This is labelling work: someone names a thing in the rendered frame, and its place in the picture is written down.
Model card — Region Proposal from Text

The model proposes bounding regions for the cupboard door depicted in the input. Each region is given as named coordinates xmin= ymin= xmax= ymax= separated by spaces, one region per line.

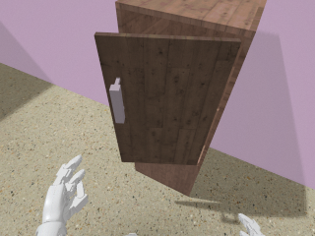
xmin=94 ymin=31 xmax=242 ymax=165

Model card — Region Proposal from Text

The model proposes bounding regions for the right robot hand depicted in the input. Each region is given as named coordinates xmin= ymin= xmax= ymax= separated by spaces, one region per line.
xmin=238 ymin=213 xmax=266 ymax=236

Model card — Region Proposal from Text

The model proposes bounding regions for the handle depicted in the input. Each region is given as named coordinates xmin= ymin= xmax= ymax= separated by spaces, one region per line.
xmin=109 ymin=77 xmax=125 ymax=124

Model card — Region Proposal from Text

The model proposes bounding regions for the left robot hand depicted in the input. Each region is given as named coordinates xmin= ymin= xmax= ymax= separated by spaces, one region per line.
xmin=42 ymin=154 xmax=89 ymax=226

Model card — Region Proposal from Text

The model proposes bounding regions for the robot left forearm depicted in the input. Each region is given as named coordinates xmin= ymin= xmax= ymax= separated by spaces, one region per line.
xmin=35 ymin=220 xmax=67 ymax=236

